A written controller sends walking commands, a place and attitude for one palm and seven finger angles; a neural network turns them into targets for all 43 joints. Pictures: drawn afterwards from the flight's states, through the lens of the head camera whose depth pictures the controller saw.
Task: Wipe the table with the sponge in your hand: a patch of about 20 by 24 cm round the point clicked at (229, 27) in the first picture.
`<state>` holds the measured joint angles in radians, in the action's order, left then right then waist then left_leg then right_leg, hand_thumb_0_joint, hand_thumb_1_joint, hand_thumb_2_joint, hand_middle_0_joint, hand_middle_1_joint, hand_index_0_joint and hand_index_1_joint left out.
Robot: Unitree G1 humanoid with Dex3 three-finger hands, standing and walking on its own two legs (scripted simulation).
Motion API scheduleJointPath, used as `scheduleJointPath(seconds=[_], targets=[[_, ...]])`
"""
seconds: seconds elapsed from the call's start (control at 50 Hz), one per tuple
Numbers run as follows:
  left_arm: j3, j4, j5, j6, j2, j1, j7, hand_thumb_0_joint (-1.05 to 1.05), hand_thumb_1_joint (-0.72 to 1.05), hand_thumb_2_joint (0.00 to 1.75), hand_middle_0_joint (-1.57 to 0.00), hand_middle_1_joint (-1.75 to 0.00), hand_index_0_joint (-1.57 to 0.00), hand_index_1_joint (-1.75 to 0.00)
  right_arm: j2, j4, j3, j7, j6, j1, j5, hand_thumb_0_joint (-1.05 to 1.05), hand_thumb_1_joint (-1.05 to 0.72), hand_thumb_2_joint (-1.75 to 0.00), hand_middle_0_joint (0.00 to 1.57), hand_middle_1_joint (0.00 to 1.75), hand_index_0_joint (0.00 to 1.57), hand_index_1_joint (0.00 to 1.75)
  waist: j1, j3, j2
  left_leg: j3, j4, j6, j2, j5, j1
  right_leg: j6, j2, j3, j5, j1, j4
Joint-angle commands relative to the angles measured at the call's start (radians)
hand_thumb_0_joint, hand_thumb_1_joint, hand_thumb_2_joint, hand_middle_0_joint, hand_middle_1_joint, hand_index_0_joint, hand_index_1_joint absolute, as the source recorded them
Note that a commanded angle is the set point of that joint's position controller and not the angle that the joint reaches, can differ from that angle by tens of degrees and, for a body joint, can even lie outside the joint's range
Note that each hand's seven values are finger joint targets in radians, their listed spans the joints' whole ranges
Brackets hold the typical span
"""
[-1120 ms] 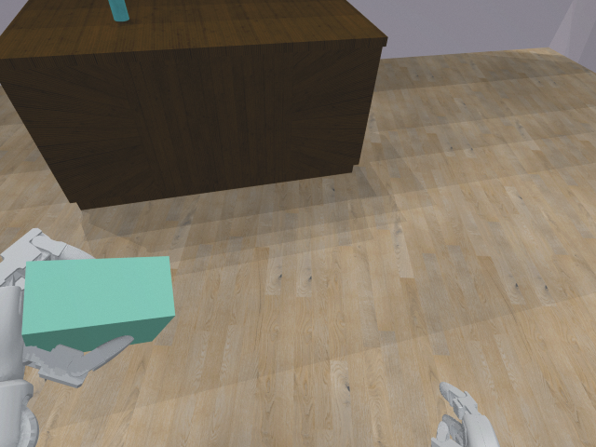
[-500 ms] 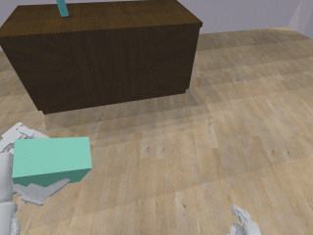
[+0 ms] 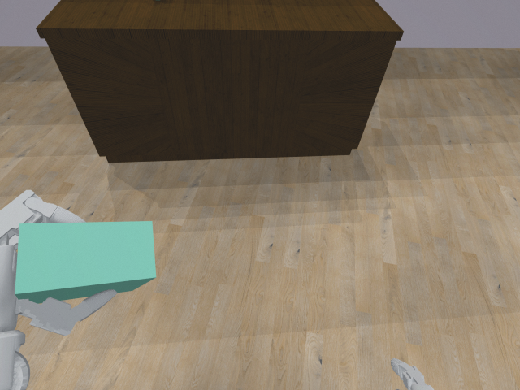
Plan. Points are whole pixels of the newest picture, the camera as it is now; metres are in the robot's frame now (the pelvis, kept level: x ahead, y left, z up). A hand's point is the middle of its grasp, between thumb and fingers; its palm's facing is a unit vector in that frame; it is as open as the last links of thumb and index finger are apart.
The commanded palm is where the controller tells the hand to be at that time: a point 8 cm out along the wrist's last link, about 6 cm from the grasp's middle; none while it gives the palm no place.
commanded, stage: walk to a spot facing it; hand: left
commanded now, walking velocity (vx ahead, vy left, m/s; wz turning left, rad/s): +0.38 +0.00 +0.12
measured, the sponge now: (105, 262) +0.23 +0.20 +0.15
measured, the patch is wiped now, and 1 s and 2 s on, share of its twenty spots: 0.00 0.00 0.00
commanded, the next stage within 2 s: none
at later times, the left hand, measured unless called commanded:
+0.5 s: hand (151, 173) +0.36 +0.18 +0.16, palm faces +0.44 -0.77 -0.47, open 10.4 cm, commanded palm +0.29 +0.22 +0.19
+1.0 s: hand (154, 100) +0.51 +0.22 +0.17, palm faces +0.51 -0.76 -0.40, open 10.4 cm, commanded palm +0.43 +0.24 +0.19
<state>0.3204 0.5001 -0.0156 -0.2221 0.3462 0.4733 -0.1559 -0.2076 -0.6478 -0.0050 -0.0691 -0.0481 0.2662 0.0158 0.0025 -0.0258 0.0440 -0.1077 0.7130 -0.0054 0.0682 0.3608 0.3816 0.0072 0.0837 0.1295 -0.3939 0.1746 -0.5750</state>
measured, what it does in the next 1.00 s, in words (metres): walks ahead: left foot, then right foot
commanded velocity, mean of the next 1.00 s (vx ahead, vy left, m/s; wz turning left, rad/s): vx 0.37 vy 0.00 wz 0.22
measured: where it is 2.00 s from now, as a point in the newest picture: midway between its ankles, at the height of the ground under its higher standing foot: (279, 288)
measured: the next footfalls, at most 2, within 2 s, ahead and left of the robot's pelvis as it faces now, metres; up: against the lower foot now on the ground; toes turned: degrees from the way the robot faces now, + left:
left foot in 0.04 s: +0.09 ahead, +0.14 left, +0.00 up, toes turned +8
right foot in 0.38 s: +0.23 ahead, -0.15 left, +0.00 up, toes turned -10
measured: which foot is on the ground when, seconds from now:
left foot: up 0.00-0.02, down 0.04-0.38, up 0.40-0.84, down 0.86-1.00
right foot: down 0.00-0.04, up 0.06-0.36, down 0.38-0.86, up 0.88-1.00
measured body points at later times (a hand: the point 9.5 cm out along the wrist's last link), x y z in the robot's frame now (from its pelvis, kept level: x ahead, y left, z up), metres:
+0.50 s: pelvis +0.15 -0.07 -0.01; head +0.18 -0.09 +0.44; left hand +0.33 +0.22 +0.19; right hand +0.32 -0.29 -0.13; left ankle +0.08 +0.08 -0.64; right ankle +0.19 -0.15 -0.73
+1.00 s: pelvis +0.31 -0.06 -0.01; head +0.33 -0.04 +0.44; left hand +0.48 +0.25 +0.19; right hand +0.51 -0.24 -0.09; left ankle +0.34 +0.07 -0.73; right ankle +0.28 -0.17 -0.65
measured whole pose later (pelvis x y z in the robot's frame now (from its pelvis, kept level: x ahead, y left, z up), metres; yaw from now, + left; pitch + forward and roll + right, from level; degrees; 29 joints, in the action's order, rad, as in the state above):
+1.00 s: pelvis +0.31 -0.06 -0.01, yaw +8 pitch -1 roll +1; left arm 0.38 0.49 0.01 -0.19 0.40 0.38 -0.16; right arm -0.12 -0.58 -0.01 -0.04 -0.05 0.17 0.00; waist -0.03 -0.07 0.05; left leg -0.15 0.61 -0.03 0.06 0.24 0.34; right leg 0.02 0.08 0.07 -0.51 0.45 -1.21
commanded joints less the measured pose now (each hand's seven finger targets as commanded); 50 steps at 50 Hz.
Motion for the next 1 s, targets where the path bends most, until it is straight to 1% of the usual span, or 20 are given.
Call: scheduleJointPath(seconds=[0.0, 0.02, 0.04, 0.06, 0.1, 0.18, 0.32, 0.34, 0.36, 0.38, 0.4, 0.46, 0.52, 0.72, 0.8, 0.82, 0.84, 0.86, 0.88, 0.98], targets=[[0.149, 0.266, 0.037, -0.072, 0.179, -0.093, -0.043, 0.00, 0.10, 1.30, -1.20, -1.60, -1.20, -1.60, -0.087, 0.191, 0.050, -0.020, -0.072, -0.104, -0.009, 0.00, -0.90, -0.90, 0.20, 0.30, 0.20, 0.30, -0.032, 0.216, -0.147, 0.030, -0.286, -0.054, 0.017, -0.207, -0.429, -0.037, 0.066, -0.032, 0.389, 0.124, -0.267], [0.139, 0.305, 0.040, -0.080, 0.160, -0.078, -0.046, 0.00, 0.10, 1.30, -1.20, -1.60, -1.20, -1.60, -0.111, 0.194, 0.062, -0.015, -0.067, -0.116, -0.009, 0.00, -0.90, -0.90, 0.20, 0.30, 0.20, 0.30, -0.026, 0.241, -0.385, 0.371, -0.306, -0.172, 0.262, -0.380, -0.592, 0.018, -0.035, 0.000, -0.034, 0.378, -0.492], [0.142, 0.307, 0.032, -0.085, 0.188, -0.093, -0.051, 0.00, 0.10, 1.30, -1.20, -1.60, -1.20, -1.60, -0.093, 0.197, 0.050, -0.005, -0.069, -0.106, -0.014, 0.00, -0.90, -0.90, 0.20, 0.30, 0.20, 0.30, -0.027, 0.221, -0.363, 0.562, -0.354, -0.260, 0.372, -0.493, -0.589, 0.008, -0.052, -0.070, -0.225, 0.486, -0.641], [0.156, 0.242, 0.034, -0.075, 0.215, -0.085, -0.038, 0.00, 0.10, 1.30, -1.20, -1.60, -1.20, -1.60, -0.092, 0.175, 0.049, 0.000, -0.075, -0.109, -0.010, 0.00, -0.90, -0.90, 0.20, 0.30, 0.20, 0.30, -0.028, 0.183, -0.275, 0.616, -0.374, -0.284, 0.404, -0.393, -0.516, 0.008, -0.014, -0.131, -0.211, 0.531, -0.709], [0.139, 0.267, 0.027, -0.054, 0.181, -0.113, -0.027, 0.00, 0.10, 1.30, -1.20, -1.60, -1.20, -1.60, -0.103, 0.160, 0.067, 0.011, -0.077, -0.116, -0.021, 0.00, -0.90, -0.90, 0.20, 0.30, 0.20, 0.30, -0.033, 0.090, -0.198, 0.498, -0.385, -0.276, 0.378, -0.310, -0.421, 0.018, 0.048, -0.149, -0.156, 0.595, -0.694], [0.125, 0.318, 0.035, -0.051, 0.147, -0.028, -0.021, 0.00, 0.10, 1.30, -1.20, -1.60, -1.20, -1.60, -0.096, 0.170, 0.061, 0.013, -0.097, -0.119, -0.025, 0.00, -0.90, -0.90, 0.20, 0.30, 0.20, 0.30, -0.001, 0.084, -0.296, 0.172, -0.406, -0.171, 0.234, -0.253, -0.272, 0.031, 0.034, -0.028, 0.007, 0.424, -0.432], [0.154, 0.166, 0.037, -0.031, 0.161, -0.054, -0.008, 0.00, 0.10, 1.30, -1.20, -1.60, -1.20, -1.60, -0.082, 0.165, 0.051, -0.007, -0.085, -0.131, -0.017, 0.00, -0.90, -0.90, 0.20, 0.30, 0.20, 0.30, 0.014, 0.111, -0.213, 0.016, -0.159, -0.100, 0.171, -0.187, -0.106, 0.032, -0.058, 0.113, 0.154, -0.029, 0.013], [0.154, 0.156, 0.033, -0.020, 0.173, -0.076, -0.007, 0.00, 0.10, 1.30, -1.20, -1.60, -1.20, -1.60, -0.068, 0.162, 0.052, -0.009, -0.078, -0.125, -0.023, 0.00, -0.90, -0.90, 0.20, 0.30, 0.20, 0.30, 0.021, 0.143, -0.081, -0.023, 0.048, -0.075, 0.113, -0.124, -0.051, 0.009, -0.009, 0.033, 0.134, -0.115, 0.083], [0.154, 0.137, 0.022, -0.006, 0.195, -0.082, -0.009, 0.00, 0.10, 1.30, -1.20, -1.60, -1.20, -1.60, -0.038, 0.171, 0.049, -0.008, -0.067, -0.122, -0.028, 0.00, -0.90, -0.90, 0.20, 0.30, 0.20, 0.30, 0.019, 0.174, 0.204, -0.069, 0.349, -0.035, 0.007, 0.071, 0.145, -0.081, 0.208, -0.302, 0.044, -0.221, 0.190], [0.199, 0.142, 0.028, -0.002, 0.247, -0.094, -0.014, 0.00, 0.10, 1.30, -1.20, -1.60, -1.20, -1.60, -0.061, 0.206, 0.044, -0.006, -0.070, -0.193, -0.023, 0.00, -0.90, -0.90, 0.20, 0.30, 0.20, 0.30, 0.043, 0.151, 0.315, 0.042, 0.580, -0.015, -0.057, 0.236, 0.331, -0.169, 0.382, -0.656, 0.082, -0.231, 0.309], [0.217, 0.161, 0.031, -0.018, 0.257, -0.144, -0.015, 0.00, 0.10, 1.30, -1.20, -1.60, -1.20, -1.60, -0.067, 0.178, 0.042, -0.003, -0.072, -0.179, -0.012, 0.00, -0.90, -0.90, 0.20, 0.30, 0.20, 0.30, 0.021, 0.139, 0.187, 0.137, 0.660, -0.008, -0.008, 0.163, 0.327, -0.179, 0.406, -0.631, 0.003, -0.182, 0.336], [0.214, 0.195, 0.035, -0.042, 0.256, -0.078, 0.009, 0.00, 0.10, 1.30, -1.20, -1.60, -1.20, -1.60, -0.082, 0.147, 0.050, 0.012, -0.038, -0.190, -0.020, 0.00, -0.90, -0.90, 0.20, 0.30, 0.20, 0.30, 0.013, 0.084, 0.056, 0.140, 0.705, 0.025, 0.049, 0.021, 0.332, -0.163, 0.336, -0.414, 0.082, -0.085, 0.296], [0.189, 0.243, 0.027, -0.065, 0.222, -0.086, -0.001, 0.00, 0.10, 1.30, -1.20, -1.60, -1.20, -1.60, -0.084, 0.149, 0.046, 0.017, -0.029, -0.183, -0.013, 0.00, -0.90, -0.90, 0.20, 0.30, 0.20, 0.30, -0.009, 0.092, 0.048, 0.097, 0.624, 0.038, 0.057, -0.052, 0.330, -0.145, 0.290, -0.191, 0.278, -0.085, 0.291], [0.206, 0.240, 0.042, -0.053, 0.195, 0.020, -0.048, 0.00, 0.10, 1.30, -1.20, -1.60, -1.20, -1.60, -0.069, 0.228, 0.062, 0.018, -0.028, -0.124, -0.015, 0.00, -0.90, -0.90, 0.20, 0.30, 0.20, 0.30, 0.034, 0.108, 0.105, -0.110, -0.034, 0.010, 0.006, -0.090, 0.143, -0.149, 0.257, -0.049, 0.592, -0.200, 0.206], [0.159, 0.267, 0.041, -0.055, 0.185, -0.077, -0.054, 0.00, 0.10, 1.30, -1.20, -1.60, -1.20, -1.60, -0.088, 0.227, 0.075, -0.006, -0.028, -0.078, -0.013, 0.00, -0.90, -0.90, 0.20, 0.30, 0.20, 0.30, -0.030, 0.199, -0.013, -0.138, -0.243, -0.021, -0.055, -0.212, -0.262, -0.062, 0.174, 0.070, 0.601, -0.052, -0.166], [0.169, 0.283, 0.036, -0.068, 0.197, -0.092, -0.055, 0.00, 0.10, 1.30, -1.20, -1.60, -1.20, -1.60, -0.101, 0.232, 0.079, -0.010, -0.030, -0.088, -0.012, 0.00, -0.90, -0.90, 0.20, 0.30, 0.20, 0.30, -0.031, 0.240, -0.166, 0.052, -0.269, -0.081, 0.051, -0.227, -0.425, -0.022, 0.113, 0.078, 0.420, 0.102, -0.354], [0.161, 0.300, 0.043, -0.078, 0.185, -0.105, -0.052, 0.00, 0.10, 1.30, -1.20, -1.60, -1.20, -1.60, -0.114, 0.235, 0.075, -0.004, -0.037, -0.100, -0.011, 0.00, -0.90, -0.90, 0.20, 0.30, 0.20, 0.30, -0.017, 0.236, -0.374, 0.464, -0.326, -0.215, 0.310, -0.425, -0.546, 0.011, -0.009, 0.030, -0.116, 0.357, -0.577], [0.153, 0.272, 0.034, -0.080, 0.221, -0.129, -0.049, 0.00, 0.10, 1.30, -1.20, -1.60, -1.20, -1.60, -0.098, 0.238, 0.053, 0.007, -0.051, -0.100, -0.013, 0.00, -0.90, -0.90, 0.20, 0.30, 0.20, 0.30, -0.017, 0.183, -0.317, 0.665, -0.362, -0.289, 0.395, -0.511, -0.526, 0.001, -0.044, -0.071, -0.247, 0.467, -0.721], [0.164, 0.199, 0.029, -0.064, 0.240, -0.138, -0.030, 0.00, 0.10, 1.30, -1.20, -1.60, -1.20, -1.60, -0.108, 0.214, 0.050, 0.014, -0.050, -0.116, -0.012, 0.00, -0.90, -0.90, 0.20, 0.30, 0.20, 0.30, -0.022, 0.135, -0.213, 0.633, -0.399, -0.293, 0.402, -0.347, -0.406, 0.001, 0.011, -0.138, -0.204, 0.492, -0.752], [0.192, 0.395, 0.042, -0.076, 0.215, -0.056, -0.019, 0.00, 0.10, 1.30, -1.20, -1.60, -1.20, -1.60, -0.090, 0.192, 0.062, 0.023, -0.079, -0.139, -0.024, 0.00, -0.90, -0.90, 0.20, 0.30, 0.20, 0.30, 0.016, 0.110, -0.299, 0.259, -0.436, -0.193, 0.251, -0.078, -0.160, 0.026, 0.060, -0.077, -0.016, 0.390, -0.542]])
